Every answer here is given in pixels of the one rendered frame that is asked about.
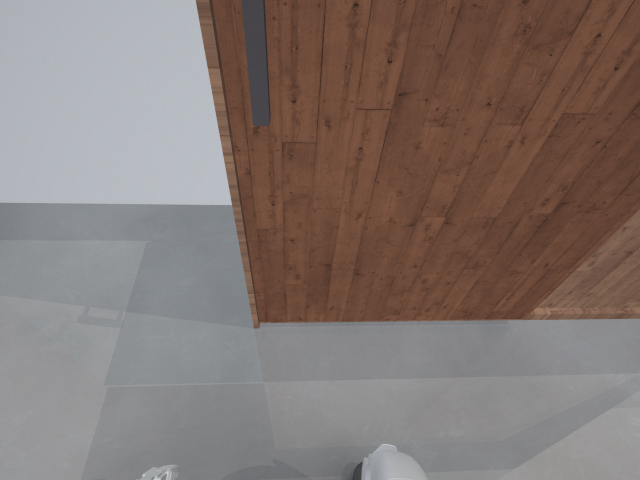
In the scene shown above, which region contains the wardrobe door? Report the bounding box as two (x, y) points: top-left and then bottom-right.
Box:
(212, 0), (640, 322)
(536, 209), (640, 308)

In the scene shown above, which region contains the robot right thigh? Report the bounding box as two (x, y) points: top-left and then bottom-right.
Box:
(361, 450), (429, 480)

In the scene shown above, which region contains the handle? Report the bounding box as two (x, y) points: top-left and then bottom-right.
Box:
(241, 0), (271, 126)

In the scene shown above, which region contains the robot right shin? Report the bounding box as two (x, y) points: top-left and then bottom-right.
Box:
(372, 444), (397, 454)

